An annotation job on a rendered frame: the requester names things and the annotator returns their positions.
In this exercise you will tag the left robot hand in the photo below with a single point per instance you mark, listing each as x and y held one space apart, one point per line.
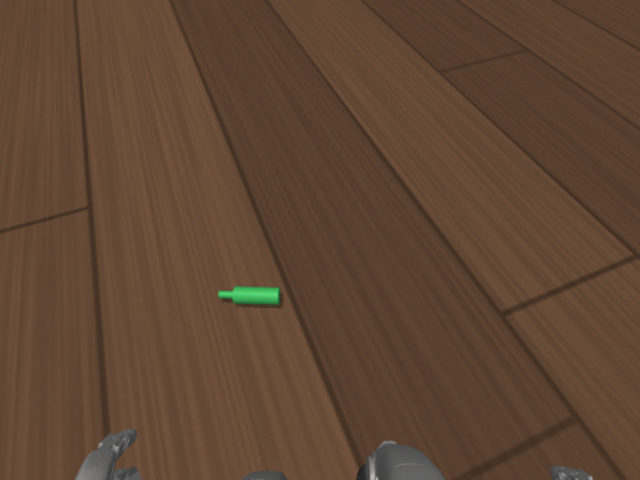
100 464

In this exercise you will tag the bottle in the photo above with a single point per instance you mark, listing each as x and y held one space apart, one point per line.
252 295

